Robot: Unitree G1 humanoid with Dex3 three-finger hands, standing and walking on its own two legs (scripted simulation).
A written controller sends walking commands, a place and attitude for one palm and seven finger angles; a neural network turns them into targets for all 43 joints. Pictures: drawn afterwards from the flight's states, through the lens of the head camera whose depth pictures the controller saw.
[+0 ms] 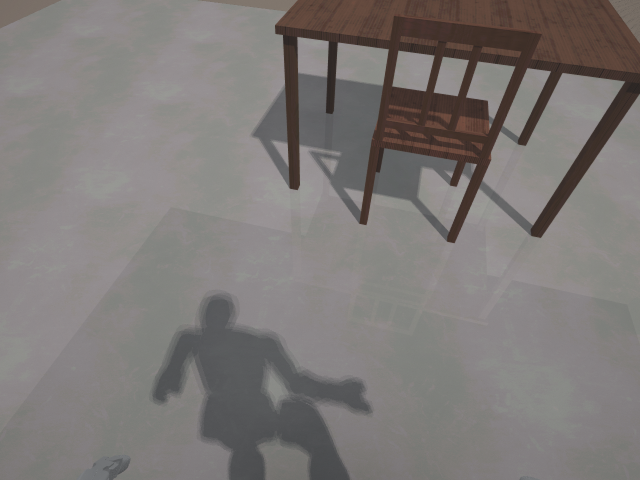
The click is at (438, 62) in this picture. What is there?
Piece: chair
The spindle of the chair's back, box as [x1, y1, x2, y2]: [418, 41, 446, 125]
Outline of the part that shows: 438,41 418,122 419,125 424,125 446,42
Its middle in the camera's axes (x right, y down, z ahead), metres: +0.34 -0.48 +1.21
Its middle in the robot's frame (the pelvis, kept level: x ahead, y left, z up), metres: +1.23 -0.29 -0.10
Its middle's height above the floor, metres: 0.66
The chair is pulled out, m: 0.00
